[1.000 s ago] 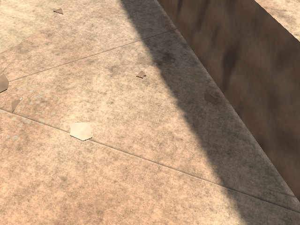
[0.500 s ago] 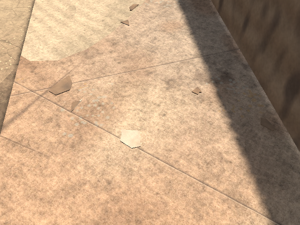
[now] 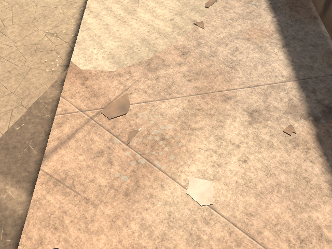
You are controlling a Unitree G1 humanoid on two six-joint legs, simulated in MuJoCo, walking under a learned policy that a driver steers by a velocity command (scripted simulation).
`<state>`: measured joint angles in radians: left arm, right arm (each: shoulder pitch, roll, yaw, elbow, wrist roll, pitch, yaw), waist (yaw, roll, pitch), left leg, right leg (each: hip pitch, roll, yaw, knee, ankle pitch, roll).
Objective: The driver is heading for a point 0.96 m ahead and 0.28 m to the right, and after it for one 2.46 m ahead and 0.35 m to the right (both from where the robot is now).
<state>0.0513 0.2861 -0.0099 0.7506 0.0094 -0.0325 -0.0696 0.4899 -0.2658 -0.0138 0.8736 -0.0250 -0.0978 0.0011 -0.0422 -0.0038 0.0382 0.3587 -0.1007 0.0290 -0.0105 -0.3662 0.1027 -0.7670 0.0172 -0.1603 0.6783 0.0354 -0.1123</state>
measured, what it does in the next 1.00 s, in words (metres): walks ahead, turning right: right foot, then left foot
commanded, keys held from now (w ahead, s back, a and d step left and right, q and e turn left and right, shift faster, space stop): w+e+shift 0.84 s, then w+q+shift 0.16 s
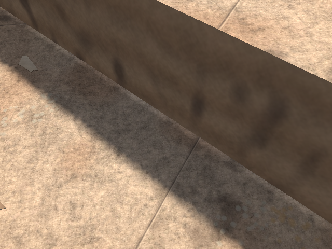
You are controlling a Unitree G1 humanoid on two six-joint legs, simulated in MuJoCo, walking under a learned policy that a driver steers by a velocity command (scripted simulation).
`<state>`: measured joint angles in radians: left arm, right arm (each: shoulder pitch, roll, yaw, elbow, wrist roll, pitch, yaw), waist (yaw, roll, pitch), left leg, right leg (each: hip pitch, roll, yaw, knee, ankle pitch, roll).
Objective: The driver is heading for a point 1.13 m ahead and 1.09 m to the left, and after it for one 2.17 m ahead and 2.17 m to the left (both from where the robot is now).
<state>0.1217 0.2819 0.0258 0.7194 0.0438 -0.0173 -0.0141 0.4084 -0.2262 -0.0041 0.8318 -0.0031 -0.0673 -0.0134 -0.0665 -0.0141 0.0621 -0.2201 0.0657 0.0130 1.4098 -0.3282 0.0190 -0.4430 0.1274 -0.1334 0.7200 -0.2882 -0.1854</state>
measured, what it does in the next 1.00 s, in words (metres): walks ahead, turning left: left foot, then right foot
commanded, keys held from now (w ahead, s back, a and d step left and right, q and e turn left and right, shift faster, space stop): w+q+shift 0.78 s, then q+shift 0.22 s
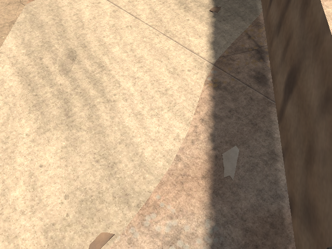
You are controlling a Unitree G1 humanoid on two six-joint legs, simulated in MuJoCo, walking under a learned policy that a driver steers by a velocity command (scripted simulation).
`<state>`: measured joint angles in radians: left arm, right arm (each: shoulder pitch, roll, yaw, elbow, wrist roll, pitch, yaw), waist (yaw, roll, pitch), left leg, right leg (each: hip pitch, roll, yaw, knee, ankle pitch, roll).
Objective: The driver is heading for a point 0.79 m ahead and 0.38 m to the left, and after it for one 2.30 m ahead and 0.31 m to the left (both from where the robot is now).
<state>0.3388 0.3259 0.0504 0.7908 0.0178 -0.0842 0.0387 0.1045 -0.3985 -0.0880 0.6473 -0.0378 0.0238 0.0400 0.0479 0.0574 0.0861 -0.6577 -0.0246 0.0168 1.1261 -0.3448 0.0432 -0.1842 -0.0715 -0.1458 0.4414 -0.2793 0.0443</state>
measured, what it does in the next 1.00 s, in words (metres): walks ahead, turning left: left foot, then right foot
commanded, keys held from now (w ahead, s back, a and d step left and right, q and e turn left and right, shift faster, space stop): q+shift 0.66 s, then shift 0.34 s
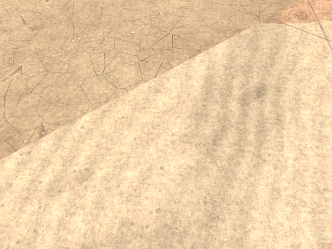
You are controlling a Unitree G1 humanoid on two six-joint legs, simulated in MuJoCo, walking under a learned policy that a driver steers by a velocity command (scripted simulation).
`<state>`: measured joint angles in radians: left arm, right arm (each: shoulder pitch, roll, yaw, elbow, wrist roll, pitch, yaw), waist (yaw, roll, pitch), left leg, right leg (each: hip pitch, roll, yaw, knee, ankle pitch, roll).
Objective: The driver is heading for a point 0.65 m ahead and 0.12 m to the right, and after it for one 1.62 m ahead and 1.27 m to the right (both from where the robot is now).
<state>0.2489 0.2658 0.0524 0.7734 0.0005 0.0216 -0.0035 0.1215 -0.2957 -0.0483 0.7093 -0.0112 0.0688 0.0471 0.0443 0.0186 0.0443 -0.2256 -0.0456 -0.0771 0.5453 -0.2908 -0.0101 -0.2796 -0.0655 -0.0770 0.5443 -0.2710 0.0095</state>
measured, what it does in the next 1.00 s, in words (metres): walks ahead: right foot, then left foot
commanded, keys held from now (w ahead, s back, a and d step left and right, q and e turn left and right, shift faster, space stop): shift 0.18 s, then w+shift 0.76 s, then w+e+shift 0.02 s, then e+shift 0.04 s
